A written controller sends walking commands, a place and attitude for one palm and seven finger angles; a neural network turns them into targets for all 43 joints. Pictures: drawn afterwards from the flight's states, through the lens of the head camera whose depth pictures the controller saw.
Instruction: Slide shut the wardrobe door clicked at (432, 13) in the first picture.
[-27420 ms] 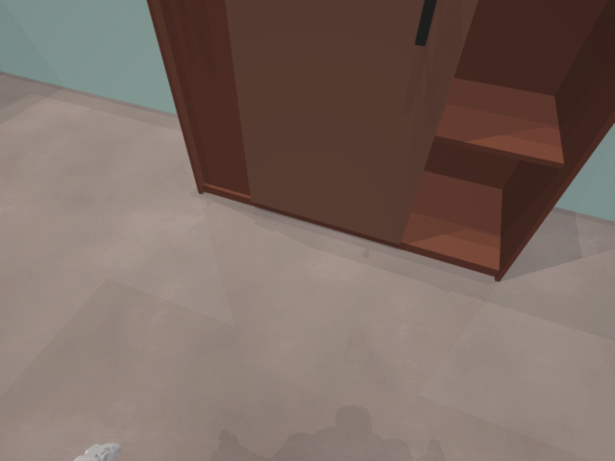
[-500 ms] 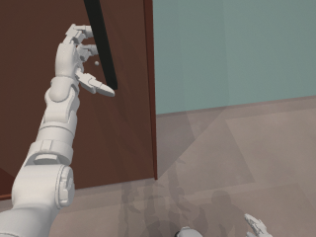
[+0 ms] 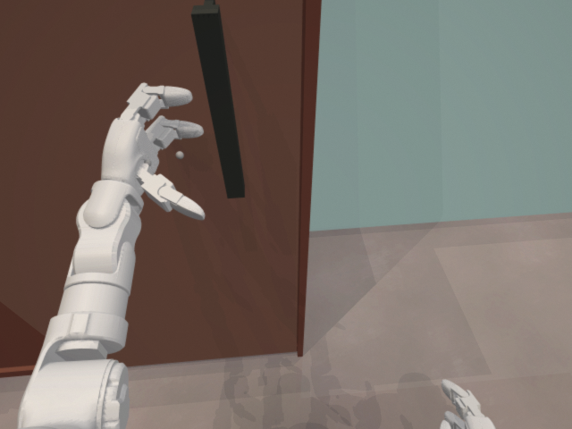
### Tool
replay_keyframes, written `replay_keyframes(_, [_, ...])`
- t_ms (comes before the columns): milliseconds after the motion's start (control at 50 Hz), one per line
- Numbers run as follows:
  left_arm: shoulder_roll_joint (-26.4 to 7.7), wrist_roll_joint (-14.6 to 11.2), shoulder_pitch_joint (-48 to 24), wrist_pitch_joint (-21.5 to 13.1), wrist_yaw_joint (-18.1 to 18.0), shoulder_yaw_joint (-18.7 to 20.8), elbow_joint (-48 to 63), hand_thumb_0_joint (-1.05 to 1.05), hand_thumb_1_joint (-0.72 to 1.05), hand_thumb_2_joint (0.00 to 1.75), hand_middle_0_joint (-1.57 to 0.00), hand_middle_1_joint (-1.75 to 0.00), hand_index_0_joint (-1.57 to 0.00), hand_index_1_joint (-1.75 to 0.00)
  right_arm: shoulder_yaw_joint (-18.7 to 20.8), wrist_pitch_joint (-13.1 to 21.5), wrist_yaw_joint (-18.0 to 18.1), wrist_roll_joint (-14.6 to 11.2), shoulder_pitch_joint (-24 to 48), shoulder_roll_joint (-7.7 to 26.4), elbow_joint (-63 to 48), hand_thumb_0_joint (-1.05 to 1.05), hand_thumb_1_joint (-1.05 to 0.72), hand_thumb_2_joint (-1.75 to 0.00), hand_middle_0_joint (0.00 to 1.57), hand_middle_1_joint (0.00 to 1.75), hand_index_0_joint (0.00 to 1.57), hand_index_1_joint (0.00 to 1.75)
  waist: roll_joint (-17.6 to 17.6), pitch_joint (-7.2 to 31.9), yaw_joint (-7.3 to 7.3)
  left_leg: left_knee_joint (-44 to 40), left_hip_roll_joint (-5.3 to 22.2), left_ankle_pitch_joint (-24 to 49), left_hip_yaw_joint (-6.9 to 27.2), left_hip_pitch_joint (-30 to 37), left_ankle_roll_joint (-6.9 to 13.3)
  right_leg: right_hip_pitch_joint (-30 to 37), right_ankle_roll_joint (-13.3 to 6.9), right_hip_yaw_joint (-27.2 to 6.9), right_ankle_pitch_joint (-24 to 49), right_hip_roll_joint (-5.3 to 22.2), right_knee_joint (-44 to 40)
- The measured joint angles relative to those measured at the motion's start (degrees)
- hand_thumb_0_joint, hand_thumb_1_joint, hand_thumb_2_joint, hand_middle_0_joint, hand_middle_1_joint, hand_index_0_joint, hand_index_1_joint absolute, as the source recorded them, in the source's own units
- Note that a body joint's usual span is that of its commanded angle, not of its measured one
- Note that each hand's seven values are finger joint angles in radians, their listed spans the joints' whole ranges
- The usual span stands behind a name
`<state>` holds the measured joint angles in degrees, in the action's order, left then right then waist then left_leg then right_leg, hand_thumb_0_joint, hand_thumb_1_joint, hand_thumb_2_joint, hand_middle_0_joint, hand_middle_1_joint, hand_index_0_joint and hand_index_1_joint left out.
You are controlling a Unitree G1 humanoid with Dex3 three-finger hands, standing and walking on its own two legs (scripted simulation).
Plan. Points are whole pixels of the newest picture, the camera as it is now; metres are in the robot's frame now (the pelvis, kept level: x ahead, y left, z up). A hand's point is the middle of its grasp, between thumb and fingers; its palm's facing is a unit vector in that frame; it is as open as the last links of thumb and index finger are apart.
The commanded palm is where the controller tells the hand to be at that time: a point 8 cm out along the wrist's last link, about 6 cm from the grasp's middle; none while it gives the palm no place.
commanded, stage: slip the hand off the handle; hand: left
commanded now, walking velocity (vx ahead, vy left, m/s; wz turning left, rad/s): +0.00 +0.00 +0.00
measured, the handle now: (224, 110) +0.46 +0.10 +0.23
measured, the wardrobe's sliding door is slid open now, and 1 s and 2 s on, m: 0.00 0.00 0.00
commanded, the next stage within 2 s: draw the hand back to the body in 0.58 s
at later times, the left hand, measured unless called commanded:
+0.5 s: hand (157, 217) +0.29 +0.15 +0.21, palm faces -0.08 -0.99 -0.14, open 14.7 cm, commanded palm +0.26 +0.19 +0.21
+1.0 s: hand (127, 237) +0.27 +0.18 +0.20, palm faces +0.12 -0.99 -0.05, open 14.7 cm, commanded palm +0.23 +0.22 +0.21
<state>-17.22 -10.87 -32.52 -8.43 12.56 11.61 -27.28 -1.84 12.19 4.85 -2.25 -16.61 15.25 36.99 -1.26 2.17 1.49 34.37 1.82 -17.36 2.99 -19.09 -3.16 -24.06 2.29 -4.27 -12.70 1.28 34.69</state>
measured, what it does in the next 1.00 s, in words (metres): stands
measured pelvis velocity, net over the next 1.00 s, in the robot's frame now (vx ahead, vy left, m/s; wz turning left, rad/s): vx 0.03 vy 0.00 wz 0.05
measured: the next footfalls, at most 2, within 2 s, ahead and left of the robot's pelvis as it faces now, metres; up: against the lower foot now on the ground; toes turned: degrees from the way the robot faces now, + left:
none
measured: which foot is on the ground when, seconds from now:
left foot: down 0.00-1.00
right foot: down 0.00-1.00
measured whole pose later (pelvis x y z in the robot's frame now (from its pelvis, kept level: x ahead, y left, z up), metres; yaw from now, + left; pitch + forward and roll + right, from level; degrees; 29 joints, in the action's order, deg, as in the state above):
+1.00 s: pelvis +0.03 +0.00 +0.00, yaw +3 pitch -4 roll +0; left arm -12.1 -13.7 4.6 25.8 4.1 8.6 26.3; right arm -4.8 7.6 4.5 -2.1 -10.0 13.3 35.4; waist -3.7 4.5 -4.4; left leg 32.7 1.5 -20.0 5.5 -9.0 -2.9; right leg -12.6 2.4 -1.2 -16.4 2.1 32.7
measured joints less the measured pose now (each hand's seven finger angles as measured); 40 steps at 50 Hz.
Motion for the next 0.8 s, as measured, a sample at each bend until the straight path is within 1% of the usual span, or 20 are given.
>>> replay_keyframes(80, [1.6, 0.0, 8.0, 2.3, -0.6, -0.3, 9.9, -0.01, -0.55, 0.20, -0.32, -1.15, -0.25, -1.15, 0.1, 0.2, -0.5, 0.4, 0.4, -0.6, -1.2, 0.01, -0.90, -0.90, 0.20, 0.30, 0.20, 0.30, -0.4, 0.3, -1.13, -1.1, -0.1, -0.8, -0.5, 2.5, 0.3, 2.2, 0.2, -0.3, -0.9, 0.2, -0.8])
replay_keyframes(180, [3.8, 0.3, 16.9, 4.4, -1.0, -3.5, 22.9, -0.01, -0.55, 0.20, -0.28, -1.15, -0.25, -1.15, -0.1, 1.0, -1.0, 0.9, 1.5, -1.1, -2.0, 0.01, -0.90, -0.90, 0.20, 0.30, 0.20, 0.30, -0.7, 0.3, -3.11, -1.3, -0.4, -2.0, 0.1, 4.7, 0.6, 4.9, 0.5, 0.3, -2.3, 0.7, -1.3])
replay_keyframes(280, [5.0, 0.8, 23.4, 7.8, -1.5, -6.4, 33.1, -0.01, -0.55, 0.20, -0.26, -1.15, -0.25, -1.15, -0.8, 0.8, -1.6, 1.6, 3.9, -1.7, -2.4, 0.01, -0.90, -0.90, 0.20, 0.30, 0.20, 0.30, -0.9, 0.6, -4.55, -1.2, -0.8, -3.0, 0.9, 6.4, 0.9, 7.0, 0.7, 1.2, -3.6, 1.2, -1.3])
replay_keyframes(380, [5.4, 0.6, 29.0, 11.3, -1.2, -8.4, 41.1, -0.01, -0.55, 0.20, -0.26, -1.15, -0.25, -1.15, -1.6, -0.5, -2.3, 1.8, 5.9, -2.5, -3.7, 0.01, -0.90, -0.90, 0.20, 0.30, 0.20, 0.30, -1.2, 1.2, -5.47, -1.1, -1.0, -3.8, 1.5, 7.7, 1.0, 8.7, 0.8, 1.9, -4.6, 1.5, -1.2])
replay_keyframes(480, [5.2, 0.2, 33.9, 14.2, -1.0, -8.7, 47.4, -0.01, -0.55, 0.20, -0.25, -1.15, -0.25, -1.15, -2.3, -2.4, -2.9, 1.8, 7.1, -3.2, -4.9, 0.01, -0.90, -0.90, 0.20, 0.30, 0.20, 0.30, -1.3, 1.5, -6.00, -0.9, -0.9, -4.3, 1.8, 8.6, 1.0, 9.8, 0.8, 2.3, -5.2, 1.4, -1.0])
replay_keyframes(580, [4.7, -0.2, 38.4, 15.3, -0.7, -8.4, 52.0, -0.01, -0.55, 0.20, -0.25, -1.15, -0.25, -1.15, -2.8, -3.8, -3.1, 1.9, 7.0, -3.4, -5.6, 0.01, -0.90, -0.90, 0.20, 0.30, 0.20, 0.30, -1.3, 1.6, -6.16, -0.3, -0.7, -4.6, 2.3, 8.9, 0.8, 10.3, 0.6, 2.8, -5.5, 1.3, -0.8])
replay_keyframes(660, [4.4, 0.1, 38.1, 15.6, -1.3, -8.5, 52.0, -0.01, -0.55, 0.20, -0.25, -1.15, -0.25, -1.15, -2.9, -4.2, -2.6, 1.8, 6.8, -3.1, -5.2, 0.01, -0.90, -0.90, 0.20, 0.30, 0.20, 0.30, -1.2, 0.8, -6.15, 0.5, -0.7, -4.7, 2.8, 8.6, 0.7, 10.4, 0.5, 3.3, -5.5, 1.2, -0.4])
replay_keyframes(720, [4.2, 0.3, 37.1, 15.2, -1.5, -8.5, 51.0, -0.01, -0.55, 0.20, -0.25, -1.15, -0.25, -1.15, -2.9, -4.1, -2.1, 1.8, 6.3, -2.8, -4.7, 0.01, -0.90, -0.90, 0.20, 0.30, 0.20, 0.30, -1.2, 0.5, -5.81, 0.8, -0.6, -4.5, 3.0, 8.2, 0.6, 10.1, 0.4, 3.4, -5.3, 1.2, -0.2])
replay_keyframes(740, [4.3, -0.4, 36.5, 16.3, -1.9, -8.3, 50.6, -0.01, -0.55, 0.20, -0.25, -1.15, -0.25, -1.15, -2.9, -4.1, -1.9, 1.4, 6.1, -2.8, -4.3, 0.01, -0.90, -0.90, 0.20, 0.30, 0.20, 0.30, -1.2, 0.6, -5.86, 0.7, -0.6, -4.4, 2.9, 8.2, 0.5, 10.0, 0.3, 3.4, -5.2, 1.1, -0.2])
replay_keyframes(800, [4.9, -1.7, 35.0, 23.5, -5.0, -6.9, 50.3, -0.01, -0.55, 0.20, -0.25, -1.15, -0.25, -1.15, -2.8, -4.8, -1.4, 0.8, 6.0, -2.7, -2.8, 0.01, -0.90, -0.90, 0.20, 0.30, 0.20, 0.30, -1.5, 1.1, -5.84, -0.1, -0.5, -3.9, 2.7, 8.6, 0.4, 10.2, 0.3, 3.1, -4.7, 1.0, -0.9])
